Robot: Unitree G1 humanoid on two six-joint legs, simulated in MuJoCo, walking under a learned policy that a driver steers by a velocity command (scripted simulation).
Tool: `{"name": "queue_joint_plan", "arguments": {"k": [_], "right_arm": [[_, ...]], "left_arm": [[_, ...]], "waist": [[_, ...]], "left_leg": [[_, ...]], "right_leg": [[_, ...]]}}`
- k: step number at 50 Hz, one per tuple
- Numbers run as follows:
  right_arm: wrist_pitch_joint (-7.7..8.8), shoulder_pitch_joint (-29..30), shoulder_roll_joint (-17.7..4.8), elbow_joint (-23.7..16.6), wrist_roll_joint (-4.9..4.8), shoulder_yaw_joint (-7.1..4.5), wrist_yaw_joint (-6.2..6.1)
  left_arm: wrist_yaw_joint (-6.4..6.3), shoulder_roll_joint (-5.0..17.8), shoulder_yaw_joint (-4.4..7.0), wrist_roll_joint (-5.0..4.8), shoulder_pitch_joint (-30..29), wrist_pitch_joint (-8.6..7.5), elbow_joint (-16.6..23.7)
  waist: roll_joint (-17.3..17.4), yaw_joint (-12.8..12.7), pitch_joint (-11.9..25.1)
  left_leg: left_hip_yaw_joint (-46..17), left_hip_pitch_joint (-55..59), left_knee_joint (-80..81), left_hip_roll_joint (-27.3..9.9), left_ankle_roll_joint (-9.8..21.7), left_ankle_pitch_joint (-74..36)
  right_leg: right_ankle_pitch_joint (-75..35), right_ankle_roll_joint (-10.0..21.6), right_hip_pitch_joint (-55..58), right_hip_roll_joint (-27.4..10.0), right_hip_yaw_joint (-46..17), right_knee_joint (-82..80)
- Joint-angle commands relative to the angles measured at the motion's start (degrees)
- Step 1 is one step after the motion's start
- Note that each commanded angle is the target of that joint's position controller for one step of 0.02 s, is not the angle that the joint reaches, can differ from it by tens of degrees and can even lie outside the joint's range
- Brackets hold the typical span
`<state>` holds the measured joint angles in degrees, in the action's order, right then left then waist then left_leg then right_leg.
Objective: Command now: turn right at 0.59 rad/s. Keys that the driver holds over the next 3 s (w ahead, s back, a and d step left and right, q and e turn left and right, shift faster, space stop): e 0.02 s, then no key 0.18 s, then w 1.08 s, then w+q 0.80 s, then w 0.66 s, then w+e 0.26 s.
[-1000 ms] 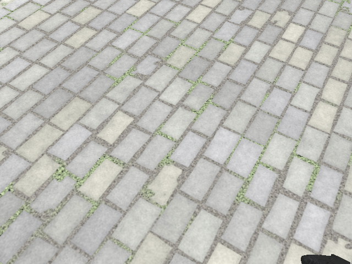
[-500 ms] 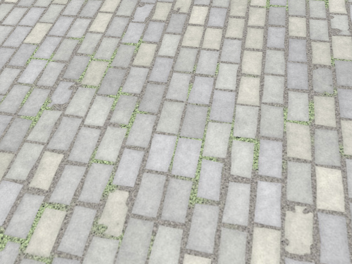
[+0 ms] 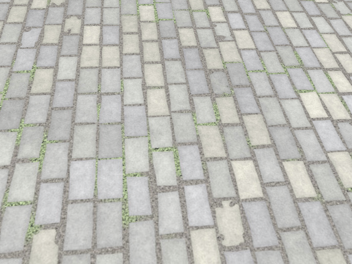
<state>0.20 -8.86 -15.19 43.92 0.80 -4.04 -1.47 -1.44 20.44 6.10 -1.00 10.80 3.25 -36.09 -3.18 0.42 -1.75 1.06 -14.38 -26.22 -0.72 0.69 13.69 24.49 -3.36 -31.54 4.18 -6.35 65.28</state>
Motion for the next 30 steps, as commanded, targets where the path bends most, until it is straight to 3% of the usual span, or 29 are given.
{"name": "queue_joint_plan", "arguments": {"k": [1, 3, 5, 8, 10, 11, 12, 13, 14, 15, 16, 18, 21, 25, 30], "right_arm": [[0.07, 2.19, -8.32, -4.6, 0.01, -1.71, -1.11], [-0.35, -0.36, -9.56, -4.09, 0.03, -2.08, -1.19], [-0.57, 0.32, -11.11, -4.24, -0.35, -2.52, -0.68], [-0.63, 0.64, -12.28, -3.96, -1.31, -2.73, 0.35], [-0.61, 1.48, -12.02, -3.47, -2.26, -2.38, 0.66], [-0.55, 1.01, -10.75, -2.92, -2.69, -1.85, 0.79], [-0.07, -1.4, -7.86, -1.67, -2.1, -0.74, 1.24], [0.53, -1.49, -2.8, -2.52, 0.69, 1.12, 2.1], [1.07, 2.12, -5.17, -5.11, -0.11, 0.53, 1.81], [1.45, 5.64, -9.96, -5.63, -1.48, -0.98, 1.5], [1.6, 5.69, -11.16, -5.42, -2.39, -1.74, 1.73], [1.97, 3.3, -10.58, -3.23, -1.93, -2.13, 1.81], [3.46, 2.36, -7.8, -1.82, -1.54, -1.65, 2.55], [4.1, 5.32, -5.45, -2.42, -1.47, -0.45, 3.03], [4.47, 8.3, -6.18, -3.99, -2.01, 0.25, 3.89]], "left_arm": [[0.17, 2.97, 0.87, -0.61, -1.65, -0.25, 4.94], [0.3, 1.59, 0.11, -0.11, -3.89, -0.44, 6.25], [0.67, 0.38, -0.68, 0.46, -4.0, -0.6, 6.73], [0.99, 1.3, -0.61, 0.35, -2.69, -0.56, 6.25], [1.25, 1.06, -0.52, 0.36, 0.21, -0.53, 4.93], [1.39, 0.63, -0.58, 0.44, 2.78, -0.56, 3.63], [1.21, 1.25, -0.59, 0.53, 3.95, -0.56, 3.26], [0.42, 4.69, -0.13, 0.72, 7.02, -0.59, 3.21], [0.86, 10.24, 1.21, 1.27, 9.84, -1.18, 2.55], [1.24, 8.92, 1.05, 1.54, 10.52, -2.67, 2.1], [1.2, 6.87, 0.25, 1.58, 8.66, -3.85, 1.37], [0.7, 4.38, -0.64, 0.86, 5.2, -5.17, 1.21], [0.35, 3.0, -1.03, 1.24, 5.69, -6.37, 0.94], [0.64, 4.39, -0.39, 0.7, 6.98, -7.13, -0.19], [1.27, 6.19, 0.28, -0.14, 9.68, -7.11, -2.54]], "waist": [[11.85, 0.55, 2.97], [12.46, 2.31, 4.57], [13.24, 2.32, 5.76], [14.46, 2.11, 5.99], [13.75, 0.18, 5.78], [12.56, -1.06, 6.63], [9.3, -1.26, 7.75], [-3.8, -0.72, 10.74], [-12.78, -3.53, 7.84], [-8.26, -6.12, 4.35], [-8.39, -4.52, 0.65], [-8.09, -2.53, -2.2], [-4.52, -1.66, -1.03], [-3.85, -2.84, -0.61], [-3.36, -4.09, -2.61]], "left_leg": [[-8.34, 9.45, 8.53, -13.14, 11.15, -19.36], [-8.27, 12.37, 7.91, -14.32, 12.2, -21.17], [-6.71, 11.15, 7.33, -14.86, 12.41, -22.52], [-6.39, 8.99, 6.29, -15.61, 12.42, -23.71], [-5.86, 7.65, 3.56, -15.04, 10.94, -22.76], [-4.83, 4.82, 2.38, -14.02, 8.99, -16.24], [-2.97, -1.05, 0.3, -11.92, 4.97, -6.12], [2.96, -10.87, -12.5, -6.45, -0.56, 11.51], [3.75, -22.41, -21.58, -0.63, -2.48, 23.26], [-0.83, -26.04, -30.33, -2.65, -2.46, 21.92], [-2.3, -28.34, -32.92, -3.88, -1.35, 17.25], [-2.97, -29.18, -32.42, -4.93, -0.72, 8.94], [-2.14, -27.7, -29.52, -4.68, -0.93, -1.6], [-1.25, -22.36, -16.36, -3.66, -2.33, -7.71], [-1.03, -17.71, -8.35, -2.86, -1.4, -6.93]], "right_leg": [[-2.82, -2.34, -6.84, -3.2, 2.52, 0.63], [-1.5, -2.77, -4.8, -4.27, 2.97, -5.98], [0.4, -2.14, 1.16, -5.04, 4.63, -13.26], [-0.45, -0.78, 8.58, -4.21, 7.45, -22.86], [-7.87, 1.31, 14.81, -3.37, 8.55, -34.7], [-13.27, 2.99, 21.35, -2.48, 9.54, -42.72], [-16.84, 4.51, 30.1, -4.29, 6.06, -45.68], [-23.45, 7.85, 39.24, -16.41, -9.18, -45.84], [-8.1, 18.46, 35.02, -25.36, -22.11, -50.07], [5.99, 21.05, 31.8, -25.01, -25.43, -54.14], [13.35, 18.85, 29.74, -22.85, -22.85, -55.6], [10.36, 15.6, 28.35, -19.25, -17.46, -57.38], [-0.71, 14.74, 28.58, -16.75, -11.35, -58.48], [-7.47, 14.77, 26.64, -16.01, -6.16, -58.55], [-7.38, 15.49, 24.63, -18.24, -5.5, -57.12]]}}
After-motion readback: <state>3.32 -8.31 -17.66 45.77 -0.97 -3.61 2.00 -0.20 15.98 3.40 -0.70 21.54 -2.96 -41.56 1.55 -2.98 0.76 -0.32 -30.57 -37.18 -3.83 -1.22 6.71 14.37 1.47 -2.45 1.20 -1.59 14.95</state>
